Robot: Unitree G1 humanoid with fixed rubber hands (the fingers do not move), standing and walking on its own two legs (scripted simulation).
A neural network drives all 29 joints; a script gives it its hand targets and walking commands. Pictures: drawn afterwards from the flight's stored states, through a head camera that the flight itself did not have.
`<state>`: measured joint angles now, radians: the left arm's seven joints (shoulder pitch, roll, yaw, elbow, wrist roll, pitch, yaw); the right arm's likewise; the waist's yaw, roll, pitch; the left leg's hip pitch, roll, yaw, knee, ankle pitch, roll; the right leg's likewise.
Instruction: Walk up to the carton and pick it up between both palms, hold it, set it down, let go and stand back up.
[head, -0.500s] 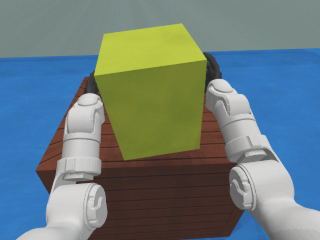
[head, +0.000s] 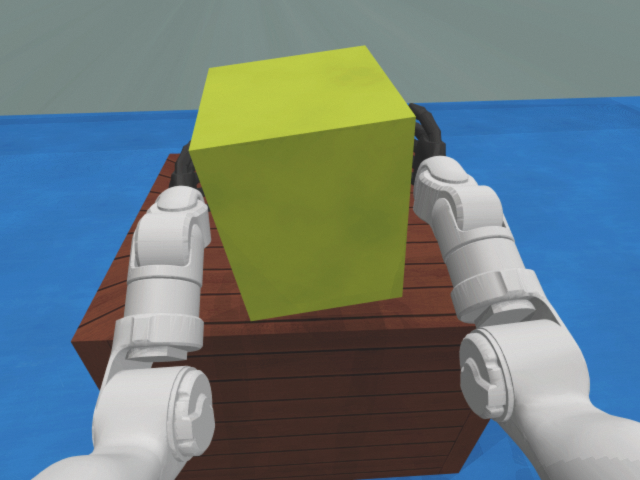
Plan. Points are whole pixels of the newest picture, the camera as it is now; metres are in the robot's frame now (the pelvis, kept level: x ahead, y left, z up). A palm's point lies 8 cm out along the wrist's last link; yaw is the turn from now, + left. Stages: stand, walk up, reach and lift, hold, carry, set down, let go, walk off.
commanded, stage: hold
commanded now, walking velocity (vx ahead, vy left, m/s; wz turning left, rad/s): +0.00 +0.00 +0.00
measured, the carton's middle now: (307, 184) +0.41 +0.03 +0.22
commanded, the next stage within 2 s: none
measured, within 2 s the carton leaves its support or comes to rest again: neither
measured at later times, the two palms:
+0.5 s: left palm (186, 197) +0.37 +0.17 +0.23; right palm (428, 166) +0.39 -0.12 +0.26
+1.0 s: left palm (187, 199) +0.37 +0.17 +0.23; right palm (428, 168) +0.39 -0.12 +0.26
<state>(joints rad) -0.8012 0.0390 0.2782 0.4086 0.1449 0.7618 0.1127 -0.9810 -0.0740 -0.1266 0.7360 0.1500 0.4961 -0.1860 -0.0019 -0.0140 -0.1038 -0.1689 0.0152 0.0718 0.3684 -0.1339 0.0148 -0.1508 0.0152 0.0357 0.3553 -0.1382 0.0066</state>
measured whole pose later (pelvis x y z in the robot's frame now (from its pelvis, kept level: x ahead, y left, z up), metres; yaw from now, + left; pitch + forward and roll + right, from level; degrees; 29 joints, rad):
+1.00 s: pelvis +0.00 +0.00 +0.00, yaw +0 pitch -4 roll +0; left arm -0.80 0.04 0.27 0.40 0.14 0.77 0.11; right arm -0.98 -0.07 -0.13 0.73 0.15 0.51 -0.19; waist 0.00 -0.01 -0.10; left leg -0.17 0.02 0.07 0.37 -0.13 0.01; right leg -0.15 0.02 0.04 0.36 -0.14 0.01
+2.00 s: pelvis +0.00 +0.00 +0.00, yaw +0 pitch -4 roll +0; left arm -0.80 0.04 0.27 0.40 0.14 0.77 0.11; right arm -0.98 -0.07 -0.14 0.73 0.15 0.52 -0.19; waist 0.00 -0.01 -0.10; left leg -0.17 0.02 0.07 0.37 -0.13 0.01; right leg -0.15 0.02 0.04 0.36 -0.14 0.01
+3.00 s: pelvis +0.00 +0.00 +0.00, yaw +0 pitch -4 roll +0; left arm -0.80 0.04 0.27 0.39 0.15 0.77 0.11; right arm -0.98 -0.07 -0.14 0.73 0.15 0.52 -0.20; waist 0.00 -0.01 -0.10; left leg -0.17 0.02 0.07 0.37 -0.14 0.01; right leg -0.15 0.02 0.04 0.36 -0.14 0.01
